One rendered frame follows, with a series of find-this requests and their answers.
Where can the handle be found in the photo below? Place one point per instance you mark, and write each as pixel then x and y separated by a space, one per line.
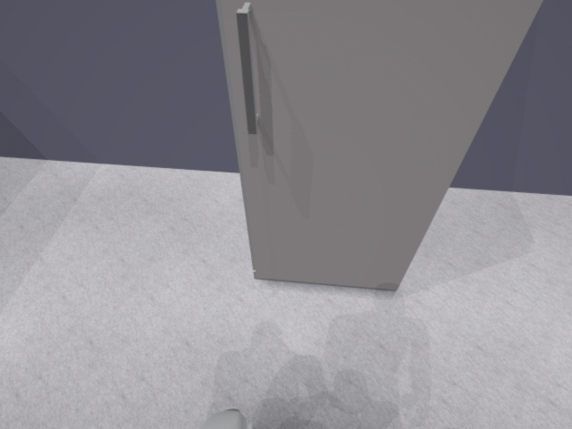
pixel 246 57

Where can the robot left thigh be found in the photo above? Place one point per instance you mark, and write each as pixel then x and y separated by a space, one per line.
pixel 227 420

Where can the fridge door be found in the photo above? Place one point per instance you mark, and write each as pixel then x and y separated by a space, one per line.
pixel 366 109

